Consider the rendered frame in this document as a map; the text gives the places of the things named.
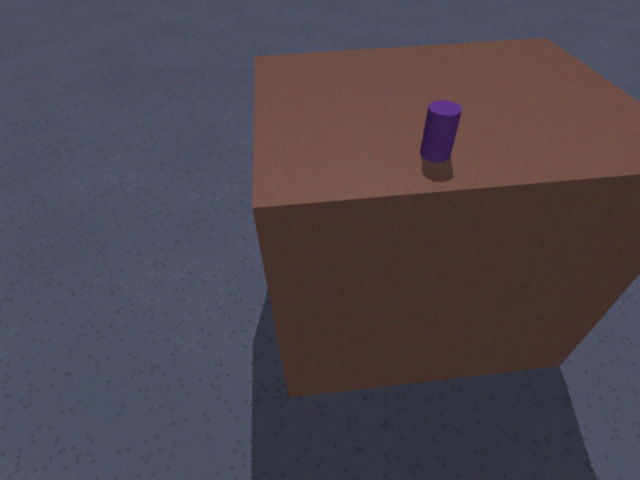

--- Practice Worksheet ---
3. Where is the can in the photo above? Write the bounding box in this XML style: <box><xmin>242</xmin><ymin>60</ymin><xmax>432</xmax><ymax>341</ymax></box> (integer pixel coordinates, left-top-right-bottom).
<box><xmin>420</xmin><ymin>100</ymin><xmax>462</xmax><ymax>162</ymax></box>

